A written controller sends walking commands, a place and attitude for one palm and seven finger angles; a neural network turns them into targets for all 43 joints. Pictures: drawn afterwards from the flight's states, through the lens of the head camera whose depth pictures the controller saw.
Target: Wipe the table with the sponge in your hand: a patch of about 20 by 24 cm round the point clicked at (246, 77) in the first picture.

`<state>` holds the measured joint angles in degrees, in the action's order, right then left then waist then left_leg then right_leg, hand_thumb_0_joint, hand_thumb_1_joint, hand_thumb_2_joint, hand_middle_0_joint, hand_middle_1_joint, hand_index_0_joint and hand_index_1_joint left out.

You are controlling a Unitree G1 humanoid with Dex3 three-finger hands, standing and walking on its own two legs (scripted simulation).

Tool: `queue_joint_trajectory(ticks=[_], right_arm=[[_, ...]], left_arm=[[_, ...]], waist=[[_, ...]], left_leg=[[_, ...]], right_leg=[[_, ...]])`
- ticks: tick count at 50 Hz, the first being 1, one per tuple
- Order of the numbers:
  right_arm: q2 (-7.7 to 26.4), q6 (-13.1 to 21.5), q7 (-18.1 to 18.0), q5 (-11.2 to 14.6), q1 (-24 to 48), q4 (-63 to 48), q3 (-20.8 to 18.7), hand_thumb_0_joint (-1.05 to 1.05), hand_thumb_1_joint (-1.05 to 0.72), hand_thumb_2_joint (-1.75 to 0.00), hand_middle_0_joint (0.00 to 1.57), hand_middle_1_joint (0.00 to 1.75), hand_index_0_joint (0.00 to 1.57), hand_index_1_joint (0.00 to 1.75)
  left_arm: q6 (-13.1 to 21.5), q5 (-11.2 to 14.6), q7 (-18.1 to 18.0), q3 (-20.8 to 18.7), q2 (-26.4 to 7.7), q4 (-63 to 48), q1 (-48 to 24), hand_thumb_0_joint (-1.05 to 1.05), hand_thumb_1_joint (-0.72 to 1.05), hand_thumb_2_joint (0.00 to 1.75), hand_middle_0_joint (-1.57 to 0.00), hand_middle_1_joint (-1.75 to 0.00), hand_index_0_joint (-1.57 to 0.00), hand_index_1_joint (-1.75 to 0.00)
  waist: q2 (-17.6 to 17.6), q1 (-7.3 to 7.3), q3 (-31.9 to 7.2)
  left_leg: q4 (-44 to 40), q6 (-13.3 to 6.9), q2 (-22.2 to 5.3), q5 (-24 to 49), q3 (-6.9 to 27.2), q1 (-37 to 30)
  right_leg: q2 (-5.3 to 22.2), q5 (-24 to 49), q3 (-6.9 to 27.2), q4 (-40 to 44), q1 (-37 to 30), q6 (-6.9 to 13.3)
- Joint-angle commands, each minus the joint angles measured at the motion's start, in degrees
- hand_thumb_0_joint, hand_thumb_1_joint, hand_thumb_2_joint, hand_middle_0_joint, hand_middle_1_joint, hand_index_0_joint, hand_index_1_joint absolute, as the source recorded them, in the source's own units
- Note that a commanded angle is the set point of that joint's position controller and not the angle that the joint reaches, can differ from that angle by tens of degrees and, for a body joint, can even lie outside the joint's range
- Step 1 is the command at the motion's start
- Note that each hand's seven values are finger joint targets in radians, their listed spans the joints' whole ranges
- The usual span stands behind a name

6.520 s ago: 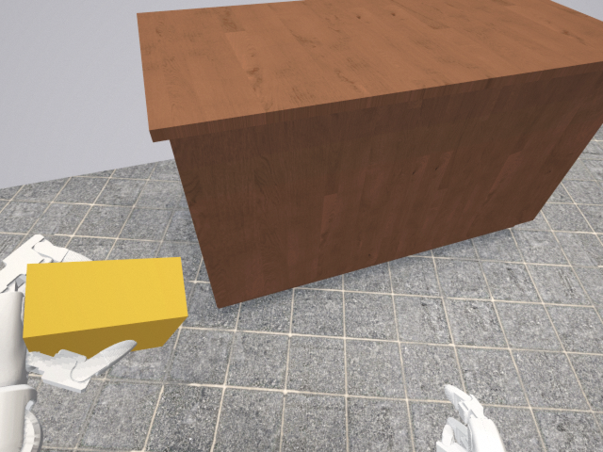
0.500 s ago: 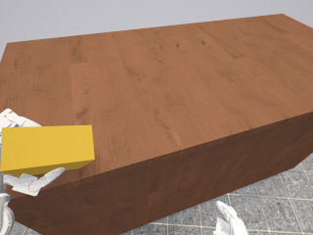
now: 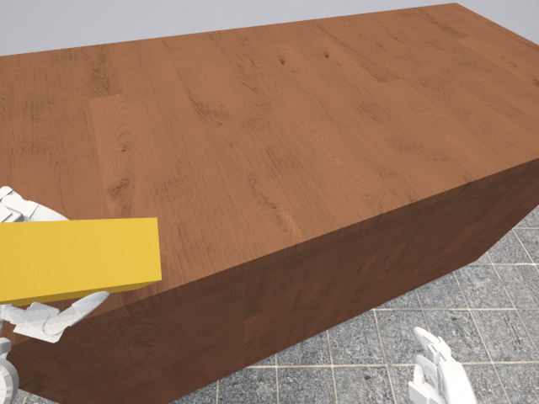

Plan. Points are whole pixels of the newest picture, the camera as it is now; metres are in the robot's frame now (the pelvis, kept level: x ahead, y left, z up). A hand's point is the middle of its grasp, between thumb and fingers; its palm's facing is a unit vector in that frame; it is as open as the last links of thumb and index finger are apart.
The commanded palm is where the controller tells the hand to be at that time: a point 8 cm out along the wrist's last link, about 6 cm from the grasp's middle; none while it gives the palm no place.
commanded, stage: come to a stop and stand still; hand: left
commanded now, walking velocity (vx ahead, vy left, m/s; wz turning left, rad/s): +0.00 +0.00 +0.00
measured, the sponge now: (105, 261) +0.23 +0.20 +0.16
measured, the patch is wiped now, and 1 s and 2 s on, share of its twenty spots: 0.00 0.00 0.00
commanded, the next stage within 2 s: look again from close up in 0.32 s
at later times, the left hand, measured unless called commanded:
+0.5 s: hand (30, 258) +0.22 +0.26 +0.17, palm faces +0.43 -0.84 -0.35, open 10.2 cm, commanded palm +0.16 +0.30 +0.18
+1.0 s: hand out of the picture +0.25 +0.29 +0.21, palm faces +0.50 -0.75 -0.43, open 10.2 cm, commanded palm +0.16 +0.29 +0.18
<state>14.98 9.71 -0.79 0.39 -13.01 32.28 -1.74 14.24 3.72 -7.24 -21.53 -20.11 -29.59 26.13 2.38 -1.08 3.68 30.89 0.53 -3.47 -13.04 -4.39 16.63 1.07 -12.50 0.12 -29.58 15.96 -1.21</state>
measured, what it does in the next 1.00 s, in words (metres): stands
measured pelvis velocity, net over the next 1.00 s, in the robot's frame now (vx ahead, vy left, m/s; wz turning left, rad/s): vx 0.01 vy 0.00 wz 0.01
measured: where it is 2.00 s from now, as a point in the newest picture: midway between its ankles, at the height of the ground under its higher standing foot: outside the picture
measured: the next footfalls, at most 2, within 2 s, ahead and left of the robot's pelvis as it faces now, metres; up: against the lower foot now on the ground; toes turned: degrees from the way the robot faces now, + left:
none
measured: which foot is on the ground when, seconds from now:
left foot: down 0.00-1.00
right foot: down 0.00-1.00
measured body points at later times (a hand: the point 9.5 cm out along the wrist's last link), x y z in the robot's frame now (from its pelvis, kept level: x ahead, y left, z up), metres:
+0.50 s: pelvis +0.01 +0.01 +0.00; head +0.03 +0.02 +0.45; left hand +0.20 +0.30 +0.19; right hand +0.20 -0.19 -0.07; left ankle +0.04 +0.12 -0.73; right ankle +0.04 -0.13 -0.73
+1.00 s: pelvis +0.01 +0.00 +0.00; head +0.04 +0.02 +0.45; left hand +0.22 +0.33 +0.23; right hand +0.19 -0.21 -0.07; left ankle +0.04 +0.12 -0.73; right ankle +0.04 -0.13 -0.73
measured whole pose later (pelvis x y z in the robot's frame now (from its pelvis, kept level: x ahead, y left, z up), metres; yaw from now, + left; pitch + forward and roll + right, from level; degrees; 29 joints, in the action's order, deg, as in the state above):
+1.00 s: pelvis +0.01 +0.00 +0.00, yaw +1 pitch -1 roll -1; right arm 11.4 8.7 -0.8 0.2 -11.7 32.0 2.1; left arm 15.1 2.3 -6.8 -26.8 -29.3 -20.4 11.8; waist 1.4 2.4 4.9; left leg 30.9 0.2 -3.1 -13.4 -3.6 16.6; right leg 1.4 -12.5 -0.7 -28.3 14.9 -1.5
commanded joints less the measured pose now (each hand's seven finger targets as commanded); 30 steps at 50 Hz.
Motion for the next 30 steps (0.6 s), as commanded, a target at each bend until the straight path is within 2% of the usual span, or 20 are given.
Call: queue_joint_trajectory(ticks=[1,4,5,7,8,9,11,13,14,15,18,19,20,24,25,29,30], right_arm=[[4.99,2.73,-0.85,0.38,6.10,-8.49,-1.15,0.00,-0.90,-0.90,0.20,0.30,0.20,0.30],[4.64,2.75,-0.94,0.65,6.21,-8.11,-0.97,0.00,-0.90,-0.90,0.20,0.30,0.20,0.30],[4.49,2.61,-0.81,0.39,6.08,-8.27,-0.69,0.00,-0.90,-0.90,0.20,0.30,0.20,0.30],[4.30,2.59,-0.76,0.39,6.35,-8.22,-0.56,0.00,-0.90,-0.90,0.20,0.30,0.20,0.30],[4.21,2.60,-0.73,0.41,6.50,-8.36,-0.46,0.00,-0.90,-0.90,0.20,0.30,0.20,0.30],[4.17,2.54,-0.87,0.55,6.84,-8.20,-0.33,0.00,-0.90,-0.90,0.20,0.30,0.20,0.30],[3.81,2.37,-0.80,0.36,6.76,-8.30,-0.07,0.00,-0.90,-0.90,0.20,0.30,0.20,0.30],[3.50,2.27,-0.79,0.27,6.88,-8.21,0.14,0.00,-0.90,-0.90,0.20,0.30,0.20,0.30],[3.50,2.13,-0.92,0.33,7.24,-8.12,0.17,0.00,-0.90,-0.90,0.20,0.30,0.20,0.30],[3.32,1.84,-0.85,0.12,6.61,-7.85,0.32,0.00,-0.90,-0.90,0.20,0.30,0.20,0.30],[3.27,1.71,-0.84,0.26,7.15,-8.16,0.21,0.00,-0.90,-0.90,0.20,0.30,0.20,0.30],[3.33,1.61,-0.96,0.36,7.59,-8.14,0.30,0.00,-0.90,-0.90,0.20,0.30,0.20,0.30],[3.24,1.39,-0.94,0.12,7.10,-7.93,0.38,0.00,-0.90,-0.90,0.20,0.30,0.20,0.30],[3.32,1.26,-1.10,0.50,8.01,-8.30,0.20,0.00,-0.90,-0.90,0.20,0.30,0.20,0.30],[3.30,1.06,-1.06,0.24,7.41,-8.16,0.19,0.00,-0.90,-0.90,0.20,0.30,0.20,0.30],[3.59,0.92,-1.21,0.66,8.23,-8.48,-0.16,0.00,-0.90,-0.90,0.20,0.30,0.20,0.30],[3.62,0.68,-1.15,0.36,7.68,-8.21,-0.19,0.00,-0.90,-0.90,0.20,0.30,0.20,0.30]], left_arm=[[1.83,-1.00,-1.34,-6.90,-10.09,-8.26,-5.85,0.00,0.10,1.30,-1.20,-1.60,-1.20,-1.60],[1.45,-1.44,-1.23,-6.37,-9.72,-8.05,-5.44,0.00,0.10,1.30,-1.20,-1.60,-1.20,-1.60],[1.19,-1.67,-1.01,-5.39,-8.38,-7.76,-5.12,0.00,0.10,1.30,-1.20,-1.60,-1.20,-1.60],[0.90,-1.77,-0.80,-5.06,-8.14,-8.51,-5.10,0.00,0.10,1.30,-1.20,-1.60,-1.20,-1.60],[0.73,-1.83,-0.67,-5.03,-8.22,-9.27,-4.95,0.00,0.10,1.30,-1.20,-1.60,-1.20,-1.60],[0.42,-2.02,-0.95,-5.61,-9.05,-9.94,-4.55,0.00,0.10,1.30,-1.20,-1.60,-1.20,-1.60],[0.05,-2.00,-0.80,-4.56,-7.65,-9.75,-4.50,0.00,0.10,1.30,-1.20,-1.60,-1.20,-1.60],[-0.19,-2.06,-0.82,-5.06,-8.10,-9.14,-4.34,0.00,0.10,1.30,-1.20,-1.60,-1.20,-1.60],[-0.57,-2.14,-1.12,-6.28,-9.38,-9.31,-3.90,0.00,0.10,1.30,-1.20,-1.60,-1.20,-1.60],[-0.73,-1.94,-0.90,-4.50,-7.00,-8.00,-4.00,0.00,0.10,1.30,-1.20,-1.60,-1.20,-1.60],[-0.99,-1.92,-0.75,-4.41,-7.36,-8.89,-5.05,0.00,0.10,1.30,-1.20,-1.60,-1.20,-1.60],[-1.20,-2.02,-1.04,-5.36,-8.60,-9.90,-5.34,0.00,0.10,1.30,-1.20,-1.60,-1.20,-1.60],[-1.27,-1.86,-0.90,-4.03,-6.83,-8.71,-4.68,0.00,0.10,1.30,-1.20,-1.60,-1.20,-1.60],[-1.57,-1.85,-1.15,-5.09,-8.36,-10.28,-5.64,0.00,0.10,1.30,-1.20,-1.60,-1.20,-1.60],[-1.55,-1.69,-1.03,-3.67,-6.62,-9.12,-5.12,0.00,0.10,1.30,-1.20,-1.60,-1.20,-1.60],[-1.66,-1.73,-1.31,-4.75,-8.13,-10.52,-5.30,0.00,0.10,1.30,-1.20,-1.60,-1.20,-1.60],[-1.54,-1.57,-1.22,-3.73,-6.78,-9.27,-4.58,0.00,0.10,1.30,-1.20,-1.60,-1.20,-1.60]], waist=[[-10.06,1.66,-7.17],[-8.89,1.43,-6.85],[-7.39,1.30,-6.57],[-5.48,1.09,-6.33],[-5.41,1.04,-6.45],[-6.78,1.04,-6.60],[-6.79,0.97,-6.39],[-5.90,0.98,-6.37],[-4.93,1.10,-7.12],[-4.26,0.86,-6.74],[-5.06,0.79,-6.85],[-6.29,0.91,-7.46],[-6.32,0.89,-7.12],[-5.20,1.01,-7.52],[-5.19,0.92,-7.24],[-4.97,1.05,-7.89],[-4.64,1.01,-7.84]], left_leg=[[-9.08,-1.55,-2.11,-2.22,4.29,-1.75],[-9.23,-1.44,-2.13,-2.77,4.67,-2.20],[-9.29,-1.45,-2.26,-3.76,4.72,-1.95],[-8.91,-1.42,-2.01,-5.03,4.53,-1.58],[-9.00,-1.39,-2.03,-5.85,4.59,-1.64],[-9.66,-1.42,-2.31,-5.77,4.74,-2.55],[-10.21,-1.51,-2.57,-6.11,5.11,-1.83],[-10.16,-1.48,-2.55,-6.49,5.10,-1.51],[-9.92,-1.48,-2.58,-5.80,4.83,-2.84],[-9.93,-1.41,-2.41,-6.25,4.86,-2.32],[-9.09,-1.36,-2.08,-4.58,4.38,-2.68],[-9.65,-1.28,-2.24,-3.76,4.52,-3.97],[-9.63,-1.33,-2.25,-3.58,4.57,-3.40],[-9.04,-1.31,-2.02,-1.80,4.46,-4.55],[-8.77,-1.34,-1.92,-1.65,4.25,-4.11],[-8.09,-1.30,-1.86,1.28,4.38,-5.55],[-7.94,-1.42,-1.86,1.22,4.34,-5.00]], right_leg=[[1.24,2.21,-0.82,4.00,-3.00,1.83],[1.25,2.76,-1.13,4.87,-3.65,1.71],[1.03,2.41,-1.32,5.36,-3.70,1.54],[1.09,2.11,-0.89,6.30,-3.87,1.55],[1.20,1.54,-0.55,6.61,-3.93,1.59],[1.15,1.47,-0.85,6.23,-3.50,1.57],[0.71,1.80,-1.29,6.15,-4.07,1.43],[0.69,1.81,-1.19,6.57,-4.40,1.36],[0.91,2.18,-0.95,6.73,-4.23,1.37],[0.66,2.04,-1.12,6.92,-4.22,1.34],[1.05,3.63,-0.46,7.25,-4.76,1.55],[1.08,3.96,-0.59,6.70,-4.56,1.52],[0.80,4.40,-1.06,6.81,-4.82,1.38],[1.41,5.86,-0.29,7.00,-5.40,1.50],[1.33,6.28,-0.50,7.24,-5.52,1.48],[2.01,8.35,0.34,7.11,-6.14,1.67],[1.92,8.52,-0.08,7.36,-6.41,1.59]])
